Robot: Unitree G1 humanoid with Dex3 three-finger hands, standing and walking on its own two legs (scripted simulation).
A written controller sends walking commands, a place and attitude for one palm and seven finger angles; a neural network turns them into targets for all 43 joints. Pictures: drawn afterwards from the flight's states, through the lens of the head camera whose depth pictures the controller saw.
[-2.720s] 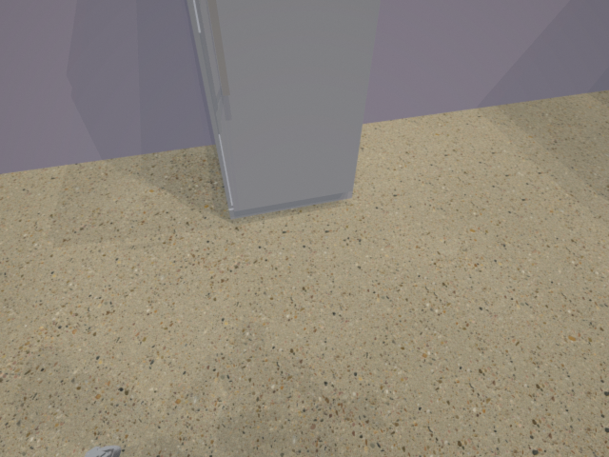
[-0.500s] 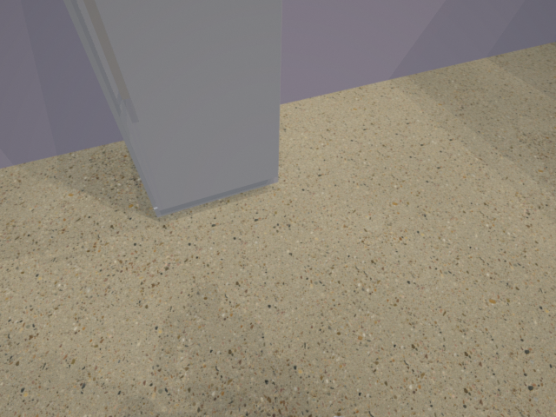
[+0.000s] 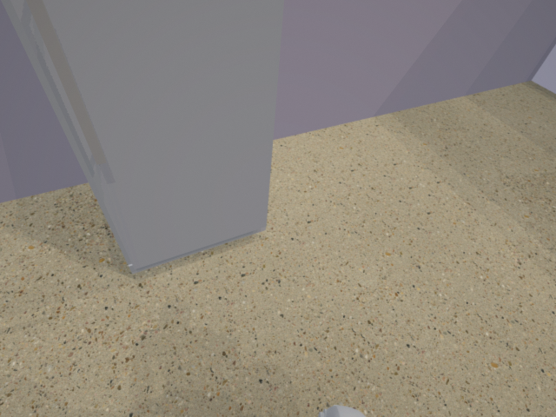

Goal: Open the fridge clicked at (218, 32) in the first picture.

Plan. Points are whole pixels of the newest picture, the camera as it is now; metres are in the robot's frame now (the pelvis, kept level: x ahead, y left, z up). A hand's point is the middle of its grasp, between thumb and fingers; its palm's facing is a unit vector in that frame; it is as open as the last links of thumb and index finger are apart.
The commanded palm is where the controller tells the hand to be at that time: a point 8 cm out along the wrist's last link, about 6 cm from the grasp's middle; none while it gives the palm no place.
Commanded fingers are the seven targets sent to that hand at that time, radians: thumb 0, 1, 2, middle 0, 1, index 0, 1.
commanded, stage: turn to face it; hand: left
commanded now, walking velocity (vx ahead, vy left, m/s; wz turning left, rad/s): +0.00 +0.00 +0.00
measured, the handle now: (71, 86) +0.69 +0.50 +0.08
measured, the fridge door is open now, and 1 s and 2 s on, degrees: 0 0 0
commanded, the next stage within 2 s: take the last steps up to it in 1.00 s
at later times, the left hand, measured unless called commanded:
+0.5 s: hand (182, 380) +0.21 +0.18 -0.19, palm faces +0.19 -0.97 -0.17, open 7.2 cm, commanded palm none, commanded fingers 0.00 0.90 0.90 -0.20 -0.30 -0.20 -0.30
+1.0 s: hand out of the picture +0.15 +0.20 -0.16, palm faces +0.40 -0.87 -0.29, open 7.3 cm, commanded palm none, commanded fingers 0.00 0.90 0.90 -0.20 -0.30 -0.20 -0.30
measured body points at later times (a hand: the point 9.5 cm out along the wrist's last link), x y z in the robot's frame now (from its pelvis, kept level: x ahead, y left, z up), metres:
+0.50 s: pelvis +0.13 -0.02 -0.02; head +0.15 +0.01 +0.43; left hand +0.20 +0.23 -0.17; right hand +0.21 -0.25 -0.16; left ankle +0.14 +0.09 -0.73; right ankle +0.19 -0.15 -0.74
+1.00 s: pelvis +0.16 -0.03 -0.01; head +0.20 -0.03 +0.44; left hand +0.13 +0.24 -0.14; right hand +0.32 -0.23 -0.16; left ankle +0.15 +0.09 -0.74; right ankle +0.21 -0.14 -0.74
